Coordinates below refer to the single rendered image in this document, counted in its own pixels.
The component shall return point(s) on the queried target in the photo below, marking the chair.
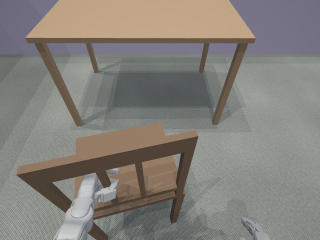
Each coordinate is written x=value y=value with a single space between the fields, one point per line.
x=147 y=170

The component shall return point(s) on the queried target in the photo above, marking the robot left forearm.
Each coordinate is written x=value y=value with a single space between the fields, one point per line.
x=78 y=220

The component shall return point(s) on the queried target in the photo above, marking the right robot hand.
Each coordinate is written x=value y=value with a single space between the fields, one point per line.
x=254 y=229

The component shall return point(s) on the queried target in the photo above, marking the left robot hand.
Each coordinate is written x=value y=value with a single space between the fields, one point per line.
x=91 y=183

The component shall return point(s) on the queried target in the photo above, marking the table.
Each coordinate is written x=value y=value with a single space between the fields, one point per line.
x=141 y=21

